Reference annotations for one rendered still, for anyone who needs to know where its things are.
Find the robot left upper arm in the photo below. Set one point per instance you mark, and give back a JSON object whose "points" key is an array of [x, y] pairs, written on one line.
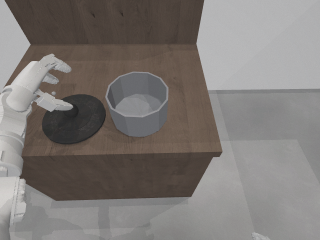
{"points": [[13, 200]]}

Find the knob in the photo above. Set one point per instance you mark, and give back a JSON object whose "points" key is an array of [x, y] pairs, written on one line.
{"points": [[72, 112]]}

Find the robot left hand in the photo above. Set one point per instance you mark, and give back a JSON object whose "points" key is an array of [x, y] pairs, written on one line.
{"points": [[35, 73]]}

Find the pot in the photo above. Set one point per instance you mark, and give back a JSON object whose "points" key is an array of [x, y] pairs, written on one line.
{"points": [[138, 103]]}

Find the lid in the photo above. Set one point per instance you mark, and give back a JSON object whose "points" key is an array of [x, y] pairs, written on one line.
{"points": [[71, 130]]}

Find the robot left forearm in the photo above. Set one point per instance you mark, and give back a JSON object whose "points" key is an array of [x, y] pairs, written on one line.
{"points": [[15, 107]]}

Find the table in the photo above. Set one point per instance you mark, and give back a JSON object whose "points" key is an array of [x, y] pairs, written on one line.
{"points": [[101, 40]]}

